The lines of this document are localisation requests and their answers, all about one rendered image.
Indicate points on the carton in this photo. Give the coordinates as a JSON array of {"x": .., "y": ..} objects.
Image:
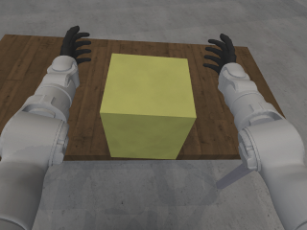
[{"x": 148, "y": 107}]

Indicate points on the robot left upper arm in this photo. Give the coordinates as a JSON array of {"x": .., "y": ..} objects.
[{"x": 32, "y": 144}]

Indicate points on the table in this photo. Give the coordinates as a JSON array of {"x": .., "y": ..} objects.
[{"x": 24, "y": 60}]

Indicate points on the robot left forearm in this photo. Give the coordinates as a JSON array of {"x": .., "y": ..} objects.
[{"x": 55, "y": 94}]

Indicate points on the left robot hand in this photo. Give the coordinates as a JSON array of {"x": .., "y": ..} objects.
[{"x": 69, "y": 45}]

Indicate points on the right robot hand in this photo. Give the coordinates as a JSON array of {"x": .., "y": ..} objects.
[{"x": 227, "y": 54}]

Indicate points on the robot right upper arm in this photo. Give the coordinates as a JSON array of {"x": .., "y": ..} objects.
[{"x": 274, "y": 150}]

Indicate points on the robot right forearm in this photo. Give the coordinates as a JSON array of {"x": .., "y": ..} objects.
[{"x": 245, "y": 102}]

